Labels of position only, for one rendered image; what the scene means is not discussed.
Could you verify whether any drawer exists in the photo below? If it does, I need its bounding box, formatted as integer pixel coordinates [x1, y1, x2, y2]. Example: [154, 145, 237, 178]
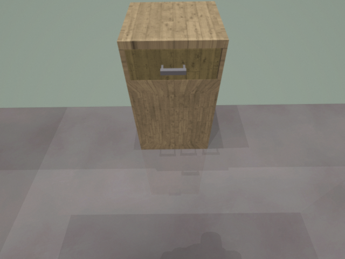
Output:
[125, 48, 222, 80]

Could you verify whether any cabinet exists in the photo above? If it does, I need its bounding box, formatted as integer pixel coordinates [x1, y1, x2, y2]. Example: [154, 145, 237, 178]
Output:
[117, 1, 229, 149]

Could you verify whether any handle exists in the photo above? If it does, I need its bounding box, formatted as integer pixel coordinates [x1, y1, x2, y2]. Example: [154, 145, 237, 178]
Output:
[160, 65, 187, 76]

